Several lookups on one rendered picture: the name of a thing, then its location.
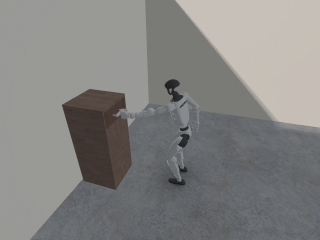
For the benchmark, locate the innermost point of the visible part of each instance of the left robot upper arm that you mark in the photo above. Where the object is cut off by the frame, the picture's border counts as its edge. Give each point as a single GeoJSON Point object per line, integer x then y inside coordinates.
{"type": "Point", "coordinates": [163, 109]}

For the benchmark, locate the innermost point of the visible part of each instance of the drawer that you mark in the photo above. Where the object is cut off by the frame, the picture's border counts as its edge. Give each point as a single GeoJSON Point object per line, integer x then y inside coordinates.
{"type": "Point", "coordinates": [108, 115]}

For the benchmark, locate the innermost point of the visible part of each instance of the left robot hand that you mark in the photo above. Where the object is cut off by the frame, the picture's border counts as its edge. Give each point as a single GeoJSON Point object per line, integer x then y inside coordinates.
{"type": "Point", "coordinates": [124, 113]}

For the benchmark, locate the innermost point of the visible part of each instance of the robot torso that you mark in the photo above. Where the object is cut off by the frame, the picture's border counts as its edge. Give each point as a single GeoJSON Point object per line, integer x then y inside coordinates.
{"type": "Point", "coordinates": [180, 116]}

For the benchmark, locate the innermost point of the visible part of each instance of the right robot hand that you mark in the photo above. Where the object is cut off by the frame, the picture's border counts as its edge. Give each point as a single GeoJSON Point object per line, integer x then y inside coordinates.
{"type": "Point", "coordinates": [195, 125]}

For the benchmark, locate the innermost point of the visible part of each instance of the right robot upper arm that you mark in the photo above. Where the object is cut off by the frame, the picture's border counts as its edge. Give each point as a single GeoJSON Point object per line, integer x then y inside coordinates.
{"type": "Point", "coordinates": [191, 102]}

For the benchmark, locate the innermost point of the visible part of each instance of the cabinet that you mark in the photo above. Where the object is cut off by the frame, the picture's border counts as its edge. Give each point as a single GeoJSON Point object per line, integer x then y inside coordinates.
{"type": "Point", "coordinates": [104, 155]}

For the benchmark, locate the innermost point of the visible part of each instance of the robot right forearm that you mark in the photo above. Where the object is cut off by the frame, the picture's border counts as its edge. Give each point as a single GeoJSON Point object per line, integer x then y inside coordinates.
{"type": "Point", "coordinates": [196, 115]}

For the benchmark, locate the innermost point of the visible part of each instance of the right robot thigh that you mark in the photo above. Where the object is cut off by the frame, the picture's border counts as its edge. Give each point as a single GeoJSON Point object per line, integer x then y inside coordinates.
{"type": "Point", "coordinates": [176, 136]}

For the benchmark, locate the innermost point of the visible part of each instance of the robot left forearm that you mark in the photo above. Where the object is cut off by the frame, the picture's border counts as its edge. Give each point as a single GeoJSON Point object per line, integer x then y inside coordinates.
{"type": "Point", "coordinates": [137, 115]}

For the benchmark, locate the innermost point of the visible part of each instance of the handle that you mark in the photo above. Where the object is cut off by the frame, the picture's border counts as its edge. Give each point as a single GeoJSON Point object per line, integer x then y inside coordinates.
{"type": "Point", "coordinates": [118, 114]}

